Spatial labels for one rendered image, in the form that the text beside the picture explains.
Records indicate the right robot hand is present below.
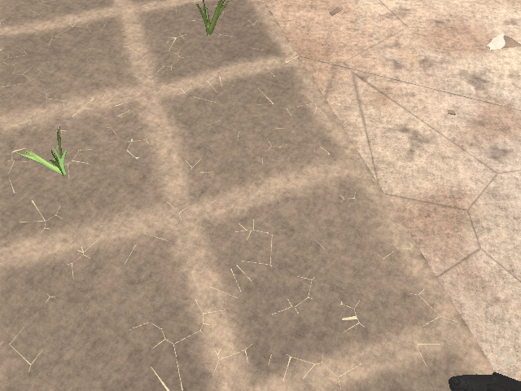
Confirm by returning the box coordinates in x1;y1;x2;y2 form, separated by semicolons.
449;372;521;391

